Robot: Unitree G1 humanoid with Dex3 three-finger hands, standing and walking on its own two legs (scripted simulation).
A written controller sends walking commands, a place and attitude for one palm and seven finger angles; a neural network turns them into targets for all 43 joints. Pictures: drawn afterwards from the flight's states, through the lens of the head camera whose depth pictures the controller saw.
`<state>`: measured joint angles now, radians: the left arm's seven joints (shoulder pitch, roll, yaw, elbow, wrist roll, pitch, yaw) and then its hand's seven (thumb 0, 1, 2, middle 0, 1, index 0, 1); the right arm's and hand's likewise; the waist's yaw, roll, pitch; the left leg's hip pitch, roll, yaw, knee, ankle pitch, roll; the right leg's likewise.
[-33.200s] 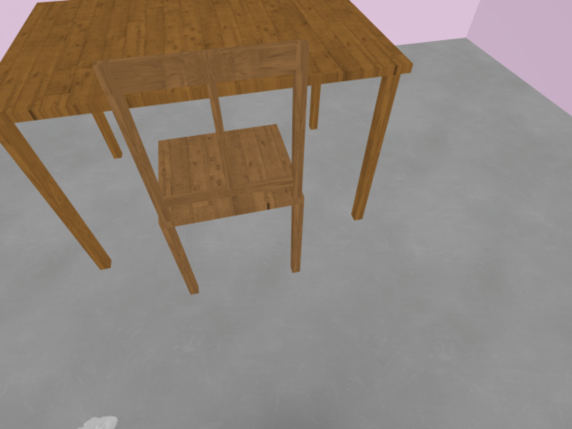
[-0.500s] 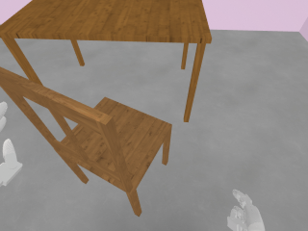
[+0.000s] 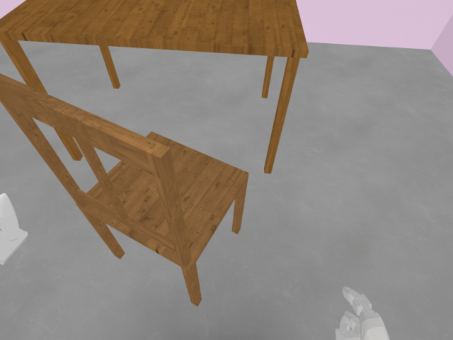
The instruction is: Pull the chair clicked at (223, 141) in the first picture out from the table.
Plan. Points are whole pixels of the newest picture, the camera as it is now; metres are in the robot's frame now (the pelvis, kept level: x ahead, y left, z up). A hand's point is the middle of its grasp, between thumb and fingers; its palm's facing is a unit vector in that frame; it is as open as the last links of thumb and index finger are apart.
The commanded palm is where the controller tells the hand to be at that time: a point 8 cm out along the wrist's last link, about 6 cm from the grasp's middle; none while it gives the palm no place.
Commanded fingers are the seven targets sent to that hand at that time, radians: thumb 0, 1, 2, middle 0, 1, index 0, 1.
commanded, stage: step back with the hand held close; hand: left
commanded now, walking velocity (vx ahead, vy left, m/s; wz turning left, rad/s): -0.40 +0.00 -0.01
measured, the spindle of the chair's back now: (105, 183) +0.45 +0.32 -0.07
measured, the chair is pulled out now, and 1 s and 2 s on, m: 0.45 0.45 0.45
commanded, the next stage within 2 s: stop stepping back and stand still in 1.10 s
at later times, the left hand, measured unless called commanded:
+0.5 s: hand (11, 247) +0.19 +0.26 +0.17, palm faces +0.43 -0.73 -0.53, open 7.4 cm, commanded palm +0.12 +0.30 +0.18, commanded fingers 0.00 0.90 0.90 -0.20 -0.30 -0.20 -0.30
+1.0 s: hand (17, 299) +0.14 +0.22 +0.18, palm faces +0.40 -0.80 -0.46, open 7.4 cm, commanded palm +0.07 +0.27 +0.18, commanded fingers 0.00 0.90 0.90 -0.20 -0.30 -0.20 -0.30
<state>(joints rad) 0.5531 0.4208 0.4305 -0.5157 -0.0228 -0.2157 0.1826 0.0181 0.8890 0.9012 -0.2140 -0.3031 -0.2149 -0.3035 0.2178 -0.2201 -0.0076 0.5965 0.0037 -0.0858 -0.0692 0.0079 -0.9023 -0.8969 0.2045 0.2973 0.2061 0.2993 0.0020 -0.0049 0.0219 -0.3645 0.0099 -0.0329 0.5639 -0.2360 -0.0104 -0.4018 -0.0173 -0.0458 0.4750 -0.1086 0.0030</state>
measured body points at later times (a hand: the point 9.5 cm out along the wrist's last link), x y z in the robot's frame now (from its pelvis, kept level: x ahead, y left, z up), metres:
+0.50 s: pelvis -0.02 -0.01 -0.01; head +0.01 +0.01 +0.44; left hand +0.16 +0.30 +0.20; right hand +0.15 -0.25 -0.08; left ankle +0.04 +0.13 -0.73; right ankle +0.06 -0.12 -0.73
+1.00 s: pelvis -0.07 -0.03 +0.00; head -0.04 -0.01 +0.45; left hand +0.11 +0.26 +0.20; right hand +0.11 -0.24 -0.08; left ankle +0.01 +0.11 -0.73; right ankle -0.10 -0.15 -0.73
